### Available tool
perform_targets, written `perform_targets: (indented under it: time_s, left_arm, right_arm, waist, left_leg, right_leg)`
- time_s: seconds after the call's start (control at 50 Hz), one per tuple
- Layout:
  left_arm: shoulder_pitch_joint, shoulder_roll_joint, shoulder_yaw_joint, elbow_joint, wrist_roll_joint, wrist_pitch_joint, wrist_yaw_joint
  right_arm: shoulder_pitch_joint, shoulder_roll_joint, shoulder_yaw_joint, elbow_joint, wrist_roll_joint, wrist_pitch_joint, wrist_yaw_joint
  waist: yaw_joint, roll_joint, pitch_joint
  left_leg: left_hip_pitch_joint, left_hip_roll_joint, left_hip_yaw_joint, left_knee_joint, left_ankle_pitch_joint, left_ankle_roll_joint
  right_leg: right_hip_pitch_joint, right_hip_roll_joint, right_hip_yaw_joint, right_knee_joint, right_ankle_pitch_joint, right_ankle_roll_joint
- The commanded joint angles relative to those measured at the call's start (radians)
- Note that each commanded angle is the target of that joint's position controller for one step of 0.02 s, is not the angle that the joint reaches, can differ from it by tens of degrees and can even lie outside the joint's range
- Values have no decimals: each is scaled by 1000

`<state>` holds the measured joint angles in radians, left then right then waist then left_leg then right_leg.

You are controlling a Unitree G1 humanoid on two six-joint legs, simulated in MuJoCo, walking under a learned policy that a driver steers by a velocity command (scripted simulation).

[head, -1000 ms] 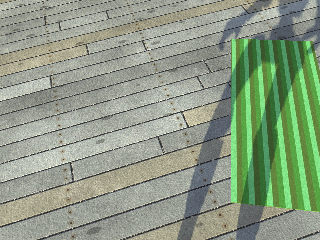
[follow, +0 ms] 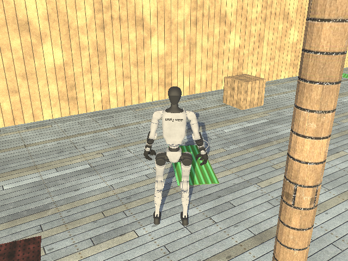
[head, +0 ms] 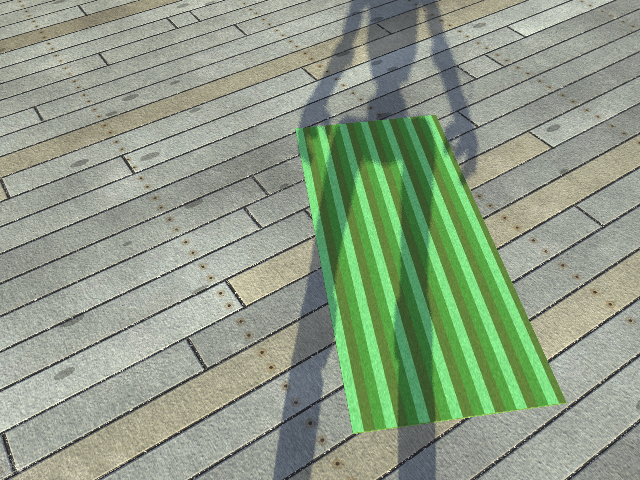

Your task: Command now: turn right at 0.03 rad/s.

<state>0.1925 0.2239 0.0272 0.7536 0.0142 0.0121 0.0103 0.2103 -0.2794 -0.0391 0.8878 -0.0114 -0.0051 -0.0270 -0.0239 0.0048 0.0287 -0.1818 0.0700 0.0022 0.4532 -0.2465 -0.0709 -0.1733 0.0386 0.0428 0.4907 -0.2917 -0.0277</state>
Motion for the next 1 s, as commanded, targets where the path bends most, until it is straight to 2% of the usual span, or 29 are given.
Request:
perform_targets:
  time_s: [0.02, 0.24, 0.54, 0.56, 0.6, 0.62, 0.66, 0.68, 0.7, 0.72, 0.74, 0.76, 0.78, 0.8, 0.82, 0.84, 0.86, 0.88, 0.9, 0.92, 0.96, 1.0]
  left_arm:
    - [-13, 120, 33, -37, -3, -13, 4]
    - [18, 123, 33, 75, -9, -14, 13]
    - [43, 115, 21, 200, -14, -12, 22]
    - [59, 113, 21, 214, -15, -10, 24]
    - [71, 148, 33, 220, -27, -5, 28]
    - [83, 166, 38, 218, -30, -8, 27]
    - [130, 213, 55, 226, -37, -27, 22]
    - [128, 216, 58, 225, -39, -39, 21]
    - [107, 202, 55, 217, -38, -50, 20]
    - [72, 192, 53, 205, -44, -56, 17]
    - [23, 183, 50, 191, -53, -57, 15]
    - [-27, 178, 48, 178, -57, -53, 13]
    - [-43, 145, 39, 167, -49, -55, 11]
    - [-55, 72, 17, 150, -34, -64, 8]
    - [-64, 77, 22, 111, -43, -82, 13]
    - [-43, 112, 30, 122, -62, -97, 8]
    - [-22, 116, 30, 137, -69, -108, -2]
    - [-16, 116, 34, 150, -62, -116, -6]
    - [-41, 132, 42, 148, -51, -119, -8]
    - [-56, 130, 46, 146, -41, -119, -15]
    - [-73, 92, 42, 144, -33, -111, -24]
    - [-147, 49, 28, 114, -33, -103, -25]
  right_arm:
    - [-2, -108, -22, -25, 2, -10, -7]
    - [15, -101, -20, 56, 7, -1, -19]
    - [45, -72, -11, 138, 9, 5, -26]
    - [63, -61, -9, 151, 10, 6, -27]
    - [52, -54, -9, 149, 21, 7, -30]
    - [30, -48, -8, 136, 21, 1, -30]
    - [4, -15, 0, 109, 27, -27, -16]
    - [-3, -17, 0, 100, 34, -45, -6]
    - [1, -23, -3, 95, 43, -60, 5]
    - [16, -22, -2, 94, 48, -74, 14]
    - [63, -25, -5, 111, 47, -85, 21]
    - [164, -22, -13, 159, 42, -91, 25]
    - [255, -37, -24, 202, 28, -90, 26]
    - [379, -112, -43, 219, 23, -90, 23]
    - [442, -192, -52, 224, 17, -101, 39]
    - [346, -129, -30, 200, 12, -112, 39]
    - [277, -82, -18, 173, 17, -119, 38]
    - [239, -79, -15, 156, 17, -121, 43]
    - [222, -65, -9, 148, 18, -118, 46]
    - [239, -35, 1, 150, 12, -111, 45]
    - [272, -30, 9, 157, 4, -94, 34]
    - [263, -48, 11, 148, -2, -76, 16]
  waist:
    - [4, -19, -37]
    - [4, -14, -19]
    - [8, -6, 5]
    - [9, -14, -16]
    - [25, -54, 30]
    - [38, -88, 76]
    - [57, -197, 124]
    - [57, -210, 148]
    - [42, -202, 157]
    - [20, -187, 159]
    - [-17, -162, 137]
    - [-66, -129, 104]
    - [-90, -54, 67]
    - [-122, 184, 9]
    - [-117, 338, 5]
    - [-61, 197, 71]
    - [-33, 130, 114]
    - [-19, 96, 109]
    - [-17, 81, 112]
    - [-21, 86, 94]
    - [-18, 101, 74]
    - [-19, 87, 73]
  left_leg:
    - [20, 6, -6, -35, 149, 2]
    - [26, -3, 5, -42, 152, 12]
    - [17, -17, 16, -50, 137, 22]
    - [22, -33, 35, -41, 47, 23]
    - [-55, -81, 86, 48, -211, 43]
    - [-124, -90, 94, 106, -274, 52]
    - [-233, -80, 73, 284, -227, 77]
    - [-262, -50, 28, 347, -228, 100]
    - [-289, -27, 3, 361, -261, 123]
    - [-274, -11, -5, 293, -276, 146]
    - [-162, -17, 15, 161, -221, 163]
    - [38, -59, 63, 27, -72, 160]
    - [184, -63, 26, -5, -7, 143]
    - [306, 133, -286, -163, -160, 200]
    - [341, 317, -690, -308, -275, 328]
    - [289, 341, -693, -311, -324, 345]
    - [267, 296, -570, -306, -294, 311]
    - [267, 250, -465, -310, -213, 275]
    - [270, 223, -380, -316, -79, 248]
    - [262, 188, -297, -317, 48, 230]
    - [254, 144, -163, -278, 464, 222]
    - [188, 103, -69, -261, 656, 209]
  right_leg:
    - [-10, -90, 93, -102, 253, -30]
    - [-11, -67, 59, -97, 269, -16]
    - [-21, -52, 35, -103, 231, -4]
    - [-13, -44, 30, -113, 121, -9]
    - [-63, -57, 72, -151, -307, -53]
    - [-96, -104, 144, -199, -464, -85]
    - [-101, -257, 370, -312, -601, -177]
    - [-121, -308, 445, -342, -584, -209]
    - [-107, -328, 461, -341, -532, -216]
    - [-99, -323, 425, -322, -463, -200]
    - [-130, -283, 341, -288, -387, -165]
    - [-217, -214, 237, -221, -302, -126]
    - [-287, -138, 135, -79, -187, -87]
    - [-405, -24, -29, 263, -118, -13]
    - [-567, 42, -19, 498, -280, 2]
    - [-634, -34, 56, 649, -244, -17]
    - [-667, -79, 60, 686, -131, -39]
    - [-669, -109, 38, 667, -42, -51]
    - [-669, -133, 26, 621, 27, -51]
    - [-631, -147, 9, 584, 74, -45]
    - [-578, -124, -48, 516, 99, -12]
    - [-506, -92, -91, 368, 151, 17]
